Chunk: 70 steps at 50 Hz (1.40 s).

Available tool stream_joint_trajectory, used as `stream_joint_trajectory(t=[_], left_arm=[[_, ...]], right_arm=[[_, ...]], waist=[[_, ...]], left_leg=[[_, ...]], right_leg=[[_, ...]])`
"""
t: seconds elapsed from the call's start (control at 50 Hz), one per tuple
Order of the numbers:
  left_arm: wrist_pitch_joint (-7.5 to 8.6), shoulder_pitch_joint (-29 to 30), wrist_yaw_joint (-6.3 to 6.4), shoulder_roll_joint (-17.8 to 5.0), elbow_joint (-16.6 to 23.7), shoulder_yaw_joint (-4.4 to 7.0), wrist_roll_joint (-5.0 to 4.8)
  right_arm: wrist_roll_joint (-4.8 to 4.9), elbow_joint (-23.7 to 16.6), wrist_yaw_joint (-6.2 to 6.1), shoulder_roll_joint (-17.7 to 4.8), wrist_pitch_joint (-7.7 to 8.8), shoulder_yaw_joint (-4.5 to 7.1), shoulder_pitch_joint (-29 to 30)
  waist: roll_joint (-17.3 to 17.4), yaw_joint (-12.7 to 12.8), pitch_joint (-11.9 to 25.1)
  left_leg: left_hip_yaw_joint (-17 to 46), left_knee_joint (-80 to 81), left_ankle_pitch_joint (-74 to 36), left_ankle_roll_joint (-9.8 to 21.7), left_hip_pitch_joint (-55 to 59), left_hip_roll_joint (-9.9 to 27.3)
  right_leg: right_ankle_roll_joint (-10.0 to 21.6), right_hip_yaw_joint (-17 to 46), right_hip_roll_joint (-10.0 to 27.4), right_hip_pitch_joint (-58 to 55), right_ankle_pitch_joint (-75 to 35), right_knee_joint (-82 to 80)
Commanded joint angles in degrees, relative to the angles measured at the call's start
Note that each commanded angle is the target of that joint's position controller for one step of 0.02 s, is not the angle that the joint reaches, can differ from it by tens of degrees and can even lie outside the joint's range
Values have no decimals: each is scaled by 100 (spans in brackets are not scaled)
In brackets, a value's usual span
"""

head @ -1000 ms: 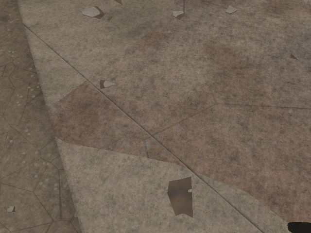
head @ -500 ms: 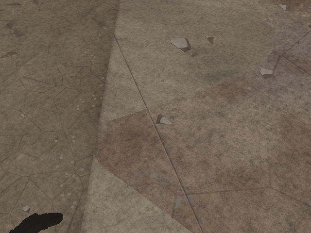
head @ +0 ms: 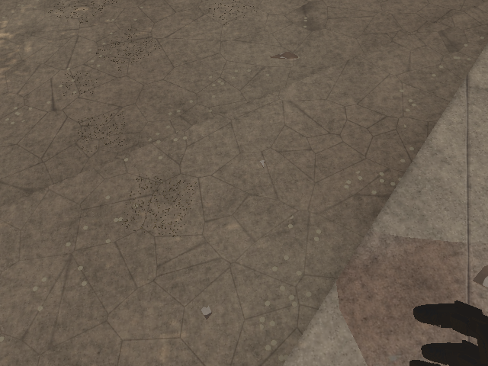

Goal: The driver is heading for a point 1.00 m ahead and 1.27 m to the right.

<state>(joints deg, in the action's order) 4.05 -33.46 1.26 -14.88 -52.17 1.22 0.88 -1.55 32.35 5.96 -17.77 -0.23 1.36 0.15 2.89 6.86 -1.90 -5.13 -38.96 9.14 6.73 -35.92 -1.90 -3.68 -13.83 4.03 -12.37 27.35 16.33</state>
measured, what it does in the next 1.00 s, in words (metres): goes down, turning right: left foot, then right foot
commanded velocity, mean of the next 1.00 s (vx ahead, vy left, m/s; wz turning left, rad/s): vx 0.13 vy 0.00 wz -0.31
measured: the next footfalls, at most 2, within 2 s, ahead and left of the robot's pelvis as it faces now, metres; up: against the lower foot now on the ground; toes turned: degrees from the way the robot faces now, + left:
left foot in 0.02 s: +0.18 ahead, +0.08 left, +0.00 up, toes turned +3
right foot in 0.46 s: +0.44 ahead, -0.11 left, +0.00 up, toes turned +2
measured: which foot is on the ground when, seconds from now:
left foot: up 0.00-0.00, down 0.02-0.50, up 0.52-0.96, down 0.98-1.00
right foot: down 0.00-0.02, up 0.04-0.44, down 0.46-0.98, up 1.00-1.00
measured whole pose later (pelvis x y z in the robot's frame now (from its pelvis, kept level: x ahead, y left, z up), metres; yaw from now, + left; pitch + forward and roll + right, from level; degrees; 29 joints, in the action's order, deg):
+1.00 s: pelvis +0.33 +0.04 -0.03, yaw -23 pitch +2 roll -3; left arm -4.1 -9.4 4.4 -17.4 -29.8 4.8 -0.8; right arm 0.3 43.2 0.5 -17.9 -0.4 3.6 -9.7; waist 0.5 -0.1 -0.1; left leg 9.5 -20.5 9.2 -0.2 -11.2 -0.9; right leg -0.5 15.3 -16.6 37.3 21.2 52.5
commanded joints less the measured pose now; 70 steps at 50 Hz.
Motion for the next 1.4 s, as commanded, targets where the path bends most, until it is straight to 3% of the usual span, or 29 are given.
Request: stream_joint_trajectory(t=[0.02,0.04,0.06,0.08,0.12,0.2,0.28,0.3,0.32,0.34,0.4,0.46,0.48,0.5,0.52,0.54,0.58,0.64,0.78,0.94,0.98,1.0,1.02,1.04,1.06,1.08,1.12,1.24,1.4], left_arm=[[245,437,-609,-1030,264,-64,1164],[302,147,-220,-1013,899,131,28],[395,415,-121,-1289,751,99,-267],[400,1224,-31,-1371,1003,117,-420],[324,1374,132,-1155,1045,142,-288],[-2,851,91,-635,942,130,-178],[-9,1583,79,-423,1239,87,12],[-37,1462,-399,-47,1295,-205,520],[-15,1943,-202,-510,1251,97,4],[12,2330,-147,-521,1401,47,-98],[78,2507,-224,-696,1490,108,-121],[87,2071,-348,-1089,1528,322,-37],[87,1678,-329,-1396,1489,448,-44],[211,1517,-235,-1801,1672,469,168],[-25,1472,-230,-1380,1684,485,-33],[-100,1573,-228,-1333,1826,436,-114],[-217,2079,-152,-1094,2018,417,-192],[-426,2565,-19,-1089,2281,443,-90],[-620,2400,342,-1051,2372,546,-118],[-827,2289,389,-947,2477,568,-142],[-808,1837,276,-659,2289,494,-228],[-801,1575,269,-173,2357,366,-161],[-712,1386,237,-320,2495,409,-92],[-627,1819,221,-688,2728,463,-183],[-683,1891,313,-999,2472,545,-193],[-804,1812,347,-1020,2322,577,-143],[-906,1905,366,-923,2480,527,-143],[-771,2345,223,-367,2781,275,-243],[-752,2944,163,79,2952,58,-164]], right_arm=[[99,761,-201,-750,297,237,-3227],[307,221,-454,-1893,202,613,-2431],[239,156,-541,-1384,249,473,-2422],[176,179,-549,-1085,326,369,-2069],[292,233,-526,-831,385,305,-1330],[250,359,-486,-368,465,178,-791],[206,630,-556,-287,436,144,-646],[-293,500,-229,-700,737,215,-830],[240,735,-445,-344,523,229,-730],[324,803,-532,-384,441,174,-1008],[172,1041,-627,-633,279,239,-1052],[239,1066,-763,-702,100,300,-871],[168,1023,-816,-640,74,291,-1092],[-534,887,-527,-55,428,97,-2602],[98,858,-604,-583,260,226,-1302],[234,744,-622,-683,160,241,-1144],[199,780,-741,-464,-59,216,-1024],[169,833,-766,-333,-128,224,-1031],[225,734,-671,-375,-3,231,-751],[292,946,-507,-346,74,336,-1140],[145,1021,-571,-335,-18,349,-1346],[15,901,-577,-466,-62,296,-1492],[-139,809,-577,-616,-79,298,-1384],[-190,779,-610,-980,-43,445,-1072],[-156,545,-682,-506,-29,317,-600],[-80,382,-776,-265,-63,209,-392],[-44,289,-905,-247,-103,103,-488],[2,463,-1108,-412,-171,172,-1574],[-17,416,-975,-684,-249,382,-1489]], waist=[[-1017,-1892,2572],[473,-1225,2544],[-94,-1540,3537],[-264,-1601,2620],[-735,-969,1030],[-143,-306,498],[167,-365,352],[404,-223,714],[-40,-610,444],[33,-731,405],[265,-801,322],[74,-487,513],[-405,-443,816],[-2510,-1064,2475],[-1557,-384,1722],[-868,-422,1736],[-280,-647,951],[-736,-887,822],[-986,-735,1062],[-863,-612,859],[105,-674,808],[736,-624,891],[707,-356,799],[1510,-373,519],[655,-481,91],[313,-485,-94],[152,-503,-293],[374,-934,391],[242,-994,390]], left_leg=[[1353,287,-2866,857,6735,363],[3837,224,-4601,1619,7435,2241],[4537,674,-4719,1996,7448,2669],[3501,1029,-5481,1704,6418,2359],[2487,1619,-4691,1253,4362,1765],[1419,2415,-4445,994,2540,1282],[440,2398,-4502,586,1829,547],[550,2308,-4118,518,1840,815],[496,2323,-3942,477,2088,662],[645,2275,-3736,449,2272,737],[696,2026,-3297,401,2991,1103],[623,731,-3250,113,3240,1041],[394,-350,-2607,-190,2964,596],[414,-1520,521,-876,1976,-111],[594,-3251,2867,-1017,89,-833],[1299,-3556,2681,-906,13,-420],[1352,-3036,2031,-840,52,-98],[1041,-1602,1169,-952,1042,-320],[1752,-442,443,-1295,1106,-297],[1622,2100,-734,-938,2633,104],[1593,2001,-1230,-641,4064,847],[2256,1354,-2763,-260,4331,2053],[2424,1284,-3829,34,3784,2632],[3178,2068,-1816,585,3067,2921],[2462,2199,-671,317,2700,2148],[1916,2164,-540,31,2395,1605],[1454,2139,-859,89,2035,1371],[973,1850,-2306,411,3841,1553],[469,2194,-2293,857,3980,2304]], right_leg=[[328,572,1199,3239,-5720,3308],[98,625,-365,4928,778,5852],[92,2034,-223,5264,1029,6825],[135,2054,30,5354,511,6659],[53,1736,279,5319,-162,6040],[-16,1662,331,4558,-929,5214],[6,1334,9,4005,-2671,3354],[-123,1502,80,3728,-2749,3217],[71,1417,29,3825,-3416,2624],[112,1374,-112,3807,-3650,2257],[360,1528,-114,3980,-3318,1713],[684,1335,-383,3528,-2818,1297],[917,1710,-195,2763,-4759,1179],[2773,3321,677,318,-6314,1119],[2905,4970,1560,245,-5671,695],[2554,5017,1475,732,-4479,448],[1943,4375,1002,2019,-2734,206],[1549,3647,60,3121,-1523,-10],[1549,4476,14,3163,-590,459],[1044,4963,-717,3942,-63,1636],[536,3599,-1542,5587,751,3837],[428,2687,-2051,6547,1350,6049],[270,2427,-1738,6965,1374,7231],[94,1956,-1108,7295,800,8003],[28,2092,-856,7331,110,8829],[-59,2037,-997,7166,-232,9401],[-325,1906,-821,6883,-603,9658],[-644,1656,-221,7453,-576,8937],[-444,1306,396,6982,8,7181]])
Keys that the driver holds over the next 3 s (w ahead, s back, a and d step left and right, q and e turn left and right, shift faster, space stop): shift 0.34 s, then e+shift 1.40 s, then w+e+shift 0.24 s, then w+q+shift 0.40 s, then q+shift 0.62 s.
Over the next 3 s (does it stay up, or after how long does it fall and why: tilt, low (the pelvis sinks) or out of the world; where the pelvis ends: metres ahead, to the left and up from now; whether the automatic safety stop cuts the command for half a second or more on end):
stays up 0.47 -0.45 0.01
